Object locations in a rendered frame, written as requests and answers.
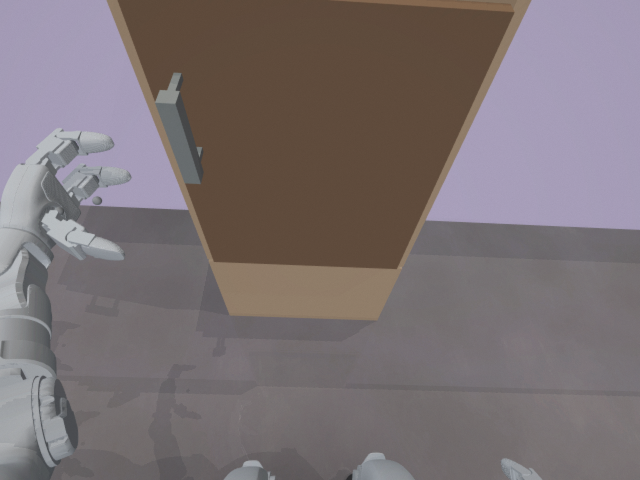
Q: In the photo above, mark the right robot shin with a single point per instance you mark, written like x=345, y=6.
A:
x=373, y=456

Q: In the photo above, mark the handle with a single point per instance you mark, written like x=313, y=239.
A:
x=173, y=115

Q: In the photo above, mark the cupboard door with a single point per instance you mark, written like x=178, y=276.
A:
x=325, y=124

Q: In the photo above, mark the robot right hand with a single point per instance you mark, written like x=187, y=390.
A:
x=515, y=471

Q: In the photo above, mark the robot left upper arm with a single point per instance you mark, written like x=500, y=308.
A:
x=37, y=428

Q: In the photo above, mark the robot left hand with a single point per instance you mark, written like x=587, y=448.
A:
x=32, y=193

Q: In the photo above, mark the right robot thigh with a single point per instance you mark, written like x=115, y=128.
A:
x=380, y=469

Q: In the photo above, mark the robot left forearm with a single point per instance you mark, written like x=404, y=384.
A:
x=25, y=309

